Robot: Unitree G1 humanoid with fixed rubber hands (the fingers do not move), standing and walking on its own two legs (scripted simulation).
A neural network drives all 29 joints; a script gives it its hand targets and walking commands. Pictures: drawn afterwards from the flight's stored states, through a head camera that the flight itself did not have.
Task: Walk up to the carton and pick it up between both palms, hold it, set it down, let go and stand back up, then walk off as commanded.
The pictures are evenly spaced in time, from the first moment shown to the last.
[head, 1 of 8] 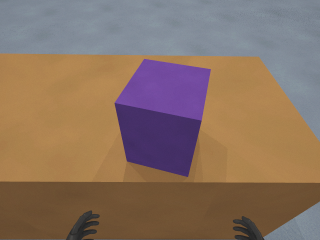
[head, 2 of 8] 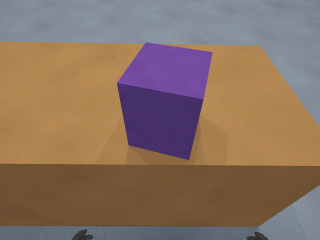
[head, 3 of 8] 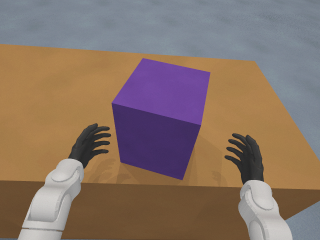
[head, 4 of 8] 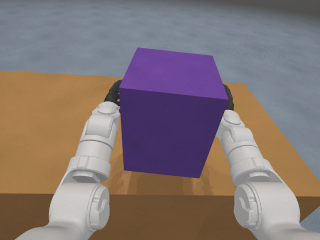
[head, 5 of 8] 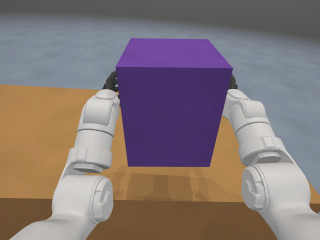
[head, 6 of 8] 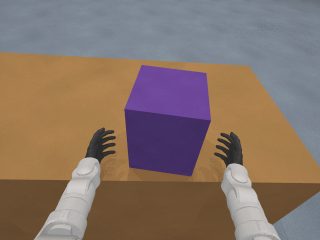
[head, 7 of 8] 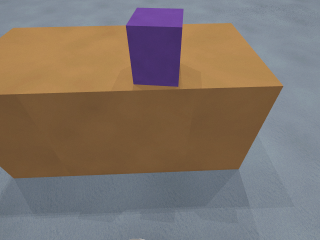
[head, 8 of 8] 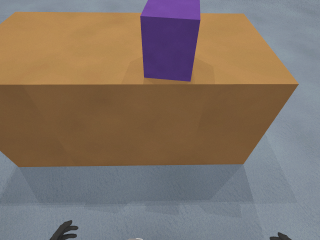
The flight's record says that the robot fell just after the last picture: no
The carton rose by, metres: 0.21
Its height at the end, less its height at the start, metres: +0.00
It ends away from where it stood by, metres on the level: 0.01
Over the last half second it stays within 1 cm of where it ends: yes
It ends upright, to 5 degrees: yes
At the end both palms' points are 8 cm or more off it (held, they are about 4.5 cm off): yes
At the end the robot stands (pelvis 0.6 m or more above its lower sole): yes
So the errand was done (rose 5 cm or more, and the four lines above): yes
